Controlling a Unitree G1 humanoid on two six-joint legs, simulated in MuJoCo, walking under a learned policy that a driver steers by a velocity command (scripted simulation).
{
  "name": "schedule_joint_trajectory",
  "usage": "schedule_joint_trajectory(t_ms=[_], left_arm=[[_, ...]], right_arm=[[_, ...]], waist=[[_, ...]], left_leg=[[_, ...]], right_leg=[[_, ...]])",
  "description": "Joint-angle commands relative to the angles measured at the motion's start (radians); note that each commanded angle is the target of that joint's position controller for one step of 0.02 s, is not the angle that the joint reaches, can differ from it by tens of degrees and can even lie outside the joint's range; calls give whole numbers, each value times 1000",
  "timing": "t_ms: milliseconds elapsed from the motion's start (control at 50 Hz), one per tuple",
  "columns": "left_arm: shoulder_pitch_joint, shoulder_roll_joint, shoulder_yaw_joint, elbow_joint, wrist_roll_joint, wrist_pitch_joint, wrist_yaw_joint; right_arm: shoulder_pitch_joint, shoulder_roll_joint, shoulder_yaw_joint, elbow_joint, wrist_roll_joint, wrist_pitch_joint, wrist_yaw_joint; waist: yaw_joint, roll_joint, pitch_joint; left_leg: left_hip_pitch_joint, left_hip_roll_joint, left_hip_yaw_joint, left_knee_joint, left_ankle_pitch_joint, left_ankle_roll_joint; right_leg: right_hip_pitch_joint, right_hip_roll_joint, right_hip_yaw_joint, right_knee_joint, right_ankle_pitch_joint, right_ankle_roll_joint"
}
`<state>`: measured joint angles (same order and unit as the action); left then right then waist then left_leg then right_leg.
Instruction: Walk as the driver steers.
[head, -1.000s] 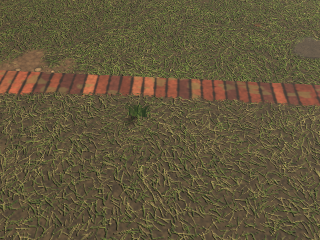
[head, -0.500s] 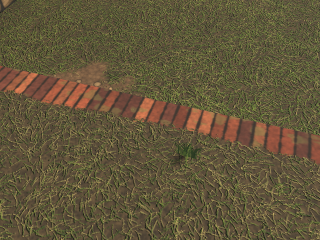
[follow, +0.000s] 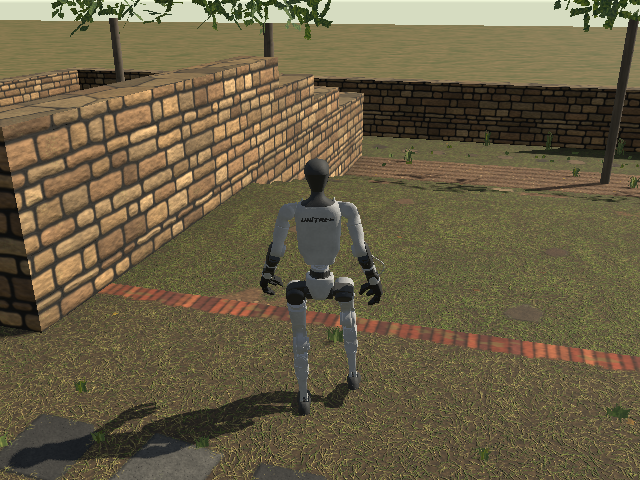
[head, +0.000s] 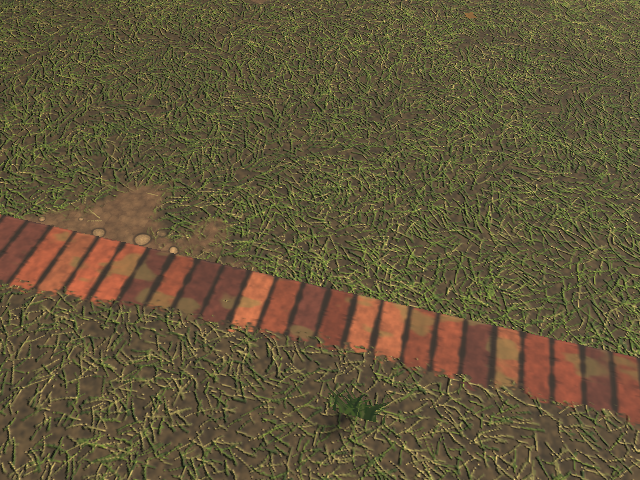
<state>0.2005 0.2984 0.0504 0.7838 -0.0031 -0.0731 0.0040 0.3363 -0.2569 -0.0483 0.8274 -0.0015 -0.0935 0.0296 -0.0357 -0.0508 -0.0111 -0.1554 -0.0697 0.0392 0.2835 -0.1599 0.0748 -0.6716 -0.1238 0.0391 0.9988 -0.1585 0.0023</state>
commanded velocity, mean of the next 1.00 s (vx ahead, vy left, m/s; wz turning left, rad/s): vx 0.43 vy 0.00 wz -0.27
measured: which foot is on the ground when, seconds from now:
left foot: down 0.00-0.32, up 0.34-0.78, down 0.80-1.00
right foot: up 0.00-0.28, down 0.30-0.82, up 0.84-1.00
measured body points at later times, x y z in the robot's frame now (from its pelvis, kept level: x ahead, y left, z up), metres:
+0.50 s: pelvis +0.27 -0.08 +0.00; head +0.30 -0.10 +0.44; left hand +0.41 +0.17 -0.11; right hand +0.36 -0.37 -0.12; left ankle +0.32 +0.09 -0.67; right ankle +0.28 -0.15 -0.75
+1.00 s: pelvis +0.50 -0.08 -0.01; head +0.54 -0.07 +0.44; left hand +0.69 +0.15 -0.13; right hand +0.56 -0.36 -0.11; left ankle +0.59 +0.00 -0.75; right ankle +0.45 -0.22 -0.69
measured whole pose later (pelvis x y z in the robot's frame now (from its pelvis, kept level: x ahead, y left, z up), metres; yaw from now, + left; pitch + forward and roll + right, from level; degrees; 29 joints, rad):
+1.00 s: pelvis +0.50 -0.08 -0.01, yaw -19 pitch +2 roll +0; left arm 0.25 0.28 0.05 0.73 0.00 0.00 0.03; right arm 0.16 -0.23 -0.03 0.78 -0.02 -0.07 0.03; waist 0.00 -0.04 0.04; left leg -0.33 -0.03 0.02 0.42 -0.12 0.05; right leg -0.46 -0.02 0.07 0.95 -0.44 0.06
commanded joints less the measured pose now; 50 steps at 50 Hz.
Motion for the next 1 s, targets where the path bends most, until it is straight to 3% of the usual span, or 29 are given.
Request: schedule_joint_trajectory(t_ms=[20, 100, 200, 240, 260, 280, 300, 320, 340, 360, 380, 400, 420, 460, 500, 600, 680, 720, 760, 780, 800, 820, 840, 860, 880, 900, 920, 940, 1000], left_arm=[[-14, 26, 6, -59, 4, -7, -2], [-143, 9, -6, -95, -9, -17, -22], [-244, 22, -8, -161, -22, -17, -56], [-220, 38, -2, -172, -18, -17, -65], [-164, 57, 9, -164, -13, -16, -65], [-36, 88, 31, -131, -11, -14, -62], [128, 153, 61, -94, -12, -10, -51], [231, 277, 91, -91, -4, -7, -41], [256, 218, 74, -85, -18, -5, -41], [219, 166, 57, -90, -11, -5, -38], [149, 140, 50, -108, -8, -4, -35], [90, 120, 44, -123, -6, -1, -35], [49, 95, 35, -139, 2, -2, -35], [27, 96, 37, -152, 2, -4, -32], [48, 117, 45, -146, -4, -9, -21], [127, 127, 49, -114, -15, 1, 4], [196, 126, 47, -75, -18, 4, 4], [203, 126, 47, -64, -14, 11, 8], [185, 124, 47, -61, -9, 25, 14], [165, 109, 41, -69, -8, 29, 16], [147, 77, 27, -96, 5, 26, 17], [276, 26, 7, -86, 7, 16, 17], [361, 51, 7, -62, -3, 11, 11], [294, 126, 26, -58, -16, 20, 11], [198, 131, 29, -77, -15, 33, 14], [141, 116, 29, -90, -4, 47, 17], [132, 98, 30, -95, 4, 62, 21], [153, 61, 22, -89, 4, 74, 24], [169, 10, 7, -77, 8, 80, 32]], right_arm=[[-38, -140, -30, -52, 5, -14, -15], [21, -171, -34, -17, 11, -6, -24], [67, -179, -40, 33, 11, 12, -29], [43, -193, -44, 33, 12, 22, -34], [26, -205, -47, 27, 12, 27, -38], [7, -204, -46, 19, 11, 36, -43], [10, -189, -37, -1, 1, 36, -53], [98, -87, 1, -47, -19, 11, -42], [84, -94, 5, -34, -16, -25, -27], [-4, -168, -15, -64, 21, -48, -14], [-73, -164, -11, -84, 30, -58, -14], [-100, -156, -14, -89, 12, -57, -21], [-96, -160, -23, -90, -3, -46, -28], [-70, -133, -24, -95, -14, -22, -32], [-97, -117, -23, -113, -17, -7, -39], [-282, -74, -7, -159, -10, -15, -30], [-376, -92, -7, -189, 3, -31, -9], [-385, -113, -15, -201, -3, -39, -3], [-324, -127, -23, -189, -15, -49, -3], [-243, -142, -32, -168, -26, -55, -6], [-128, -191, -43, -156, -44, -60, -11], [-12, -245, -55, -138, -56, -48, -15], [48, -194, -48, -101, -17, -29, -5], [2, -158, -38, -114, 6, -16, -4], [-76, -128, -26, -130, 1, -6, -6], [-149, -94, -8, -135, -4, 0, -4], [-197, -72, 2, -135, -9, 2, -2], [-225, -81, 1, -128, -19, 6, 0], [-248, -109, -8, -104, -26, 11, -5]], waist=[[29, 100, 34], [-25, 101, 57], [-48, 104, 84], [-21, 120, 56], [13, 133, 10], [82, 122, -66], [144, 79, -163], [125, -146, -300], [130, -173, -392], [140, -117, -264], [118, -31, -159], [81, 44, -84], [45, 39, -56], [10, 3, -45], [8, -4, -29], [78, -30, 0], [121, -37, 22], [115, -42, 33], [80, -64, 4], [36, -56, -50], [-11, -6, -180], [-11, 211, -329], [-7, 334, -419], [-20, 208, -299], [-11, 131, -201], [14, 93, -118], [48, 104, -85], [72, 143, -70], [82, 188, -113]], left_leg=[[-7, 259, -165, -152, 248, 162], [54, 263, -113, -153, 187, 135], [234, 338, -80, -86, 236, 106], [269, 341, -46, -8, 430, 80], [268, 329, -21, 73, 612, 63], [236, 292, 26, 238, 760, 38], [71, 251, 65, 477, 675, -1], [-372, 96, 77, 889, 195, -75], [-561, 14, -100, 1047, -379, -79], [-655, 77, -154, 1093, -330, -58], [-651, 121, -135, 1041, -246, -46], [-607, 153, -122, 951, -190, -50], [-535, 180, -124, 883, -156, -57], [-464, 180, -114, 822, -126, -84], [-467, 170, -101, 738, -60, -113], [-418, 119, -93, 372, 239, -128], [-393, 104, -97, 259, 269, -103], [-396, 94, -98, 207, 197, -76], [-310, 67, -71, 154, 164, -40], [-179, 64, -53, 107, 262, -13], [66, 187, -148, 177, 562, 45], [433, 414, -403, 246, 867, 214], [505, 519, -613, 201, 807, 299], [388, 478, -554, 164, 625, 254], [267, 427, -453, 138, 543, 206], [128, 379, -372, 101, 538, 185], [22, 340, -315, 71, 519, 162], [-71, 297, -256, 42, 534, 149], [-132, 261, -160, 29, 641, 158]], right_leg=[[-35, -17, 12, -145, 165, 7], [-2, 18, -22, -342, 281, -8], [-60, 44, -18, -417, 149, -62], [9, 77, -52, -432, 60, -93], [113, 113, -88, -438, 33, -111], [294, 160, -122, -472, 60, -136], [568, 117, -29, -466, 114, -178], [984, -139, 455, -497, 35, -355], [1096, -228, 776, -667, -42, -414], [1010, -192, 648, -681, -76, -351], [858, -150, 507, -688, -15, -316], [705, -111, 412, -709, 80, -293], [599, -77, 352, -736, 157, -279], [491, -45, 310, -775, 223, -292], [438, -25, 260, -793, 260, -298], [421, 29, 195, -781, 156, -231], [507, -21, 248, -740, 107, -222], [583, -46, 285, -680, 181, -207], [636, -33, 288, -578, 380, -172], [632, 18, 257, -477, 506, -139], [532, 74, 217, -291, 417, -95], [235, 201, 135, 53, -55, -18], [98, 233, 152, 228, -531, 17], [40, 185, 177, 305, -492, 29], [21, 148, 138, 291, -431, 37], [41, 109, 105, 216, -387, 45], [106, 71, 89, 123, -349, 47], [198, 71, 57, 40, -308, 54], [355, 80, 14, -170, -208, 66]])
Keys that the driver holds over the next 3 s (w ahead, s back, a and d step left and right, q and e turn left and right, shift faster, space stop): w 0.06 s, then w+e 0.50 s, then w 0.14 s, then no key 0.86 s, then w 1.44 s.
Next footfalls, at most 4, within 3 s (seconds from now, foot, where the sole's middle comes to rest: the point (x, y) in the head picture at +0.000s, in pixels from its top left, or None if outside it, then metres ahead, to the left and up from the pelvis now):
0.30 right None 0.33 -0.16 -0.78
0.80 left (319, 425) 0.63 -0.02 -0.78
1.16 right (431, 457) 0.55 -0.25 -0.78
2.28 left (365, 290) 0.99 -0.15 -0.78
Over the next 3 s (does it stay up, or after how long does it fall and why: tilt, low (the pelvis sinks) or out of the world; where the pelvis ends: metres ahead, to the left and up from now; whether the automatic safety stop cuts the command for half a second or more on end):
stays up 1.15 -0.37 -0.01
